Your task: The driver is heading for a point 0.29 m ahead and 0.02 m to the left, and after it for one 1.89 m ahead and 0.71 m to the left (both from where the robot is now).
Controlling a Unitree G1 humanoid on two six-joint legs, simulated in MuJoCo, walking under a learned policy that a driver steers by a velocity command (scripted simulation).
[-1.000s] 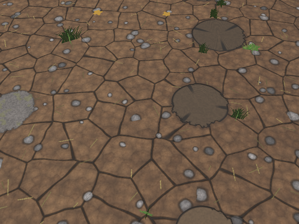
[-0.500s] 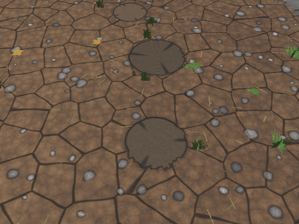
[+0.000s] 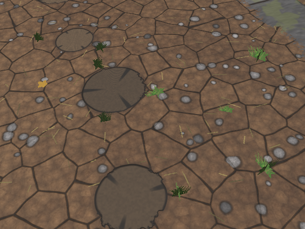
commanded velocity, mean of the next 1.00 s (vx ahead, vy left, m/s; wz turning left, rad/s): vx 0.16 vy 0.00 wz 0.23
